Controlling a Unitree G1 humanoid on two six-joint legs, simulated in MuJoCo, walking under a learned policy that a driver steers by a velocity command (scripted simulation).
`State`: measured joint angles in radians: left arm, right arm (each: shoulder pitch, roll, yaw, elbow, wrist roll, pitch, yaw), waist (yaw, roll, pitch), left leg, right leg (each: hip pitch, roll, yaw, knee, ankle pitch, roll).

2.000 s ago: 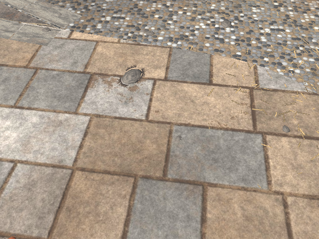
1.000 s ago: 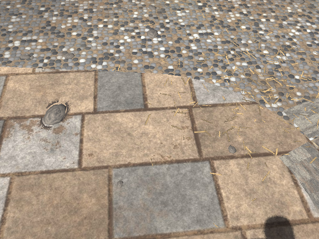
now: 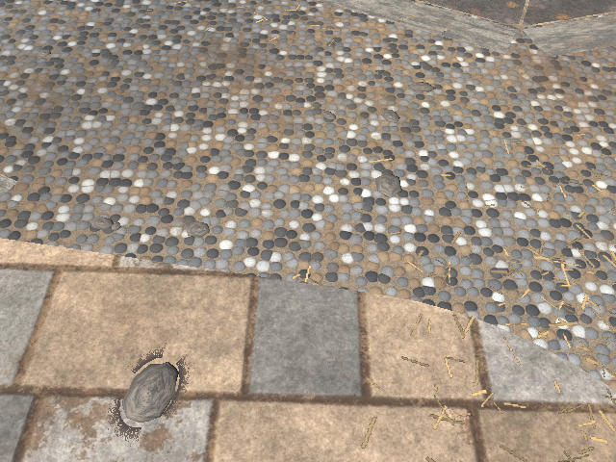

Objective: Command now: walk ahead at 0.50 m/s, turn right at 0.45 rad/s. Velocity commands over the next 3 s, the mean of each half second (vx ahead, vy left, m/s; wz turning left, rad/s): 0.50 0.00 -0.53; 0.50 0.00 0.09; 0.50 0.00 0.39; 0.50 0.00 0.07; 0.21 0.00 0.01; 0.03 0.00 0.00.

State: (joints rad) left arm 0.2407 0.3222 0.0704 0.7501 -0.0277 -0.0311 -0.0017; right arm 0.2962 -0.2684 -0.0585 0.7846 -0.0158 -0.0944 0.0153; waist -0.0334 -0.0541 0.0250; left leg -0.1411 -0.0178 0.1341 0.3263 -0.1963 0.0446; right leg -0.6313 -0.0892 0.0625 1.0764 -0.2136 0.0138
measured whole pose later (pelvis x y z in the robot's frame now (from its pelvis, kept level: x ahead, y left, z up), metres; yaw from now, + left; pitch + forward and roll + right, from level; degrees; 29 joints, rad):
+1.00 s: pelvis +0.57 -0.09 +0.00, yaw -12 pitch +1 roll +0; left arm 0.21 0.30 0.04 0.69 0.01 -0.09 0.00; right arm 0.30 -0.28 -0.05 0.73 0.01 -0.07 0.03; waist -0.03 -0.03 0.04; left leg -0.26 -0.11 -0.05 0.39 -0.15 0.10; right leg -0.52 -0.04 0.06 1.05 -0.31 0.01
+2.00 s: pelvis +1.11 -0.10 +0.00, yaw +2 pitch +1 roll +0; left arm 0.25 0.32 0.05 0.81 -0.01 -0.07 -0.01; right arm 0.27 -0.27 -0.04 0.75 0.00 -0.07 0.03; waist -0.02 -0.04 0.02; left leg -0.22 -0.05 0.03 0.36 -0.16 0.07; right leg -0.55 -0.09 0.03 1.06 -0.29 0.00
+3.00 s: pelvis +1.35 -0.10 -0.01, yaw +2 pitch -1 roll +0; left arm 0.12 0.24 0.04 1.03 0.00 0.02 0.03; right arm 0.23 -0.22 -0.02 1.00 0.00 -0.01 -0.03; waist 0.00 0.00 0.04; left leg -0.14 0.01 0.00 0.49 -0.33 -0.01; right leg -0.26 -0.01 0.00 0.50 -0.21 0.01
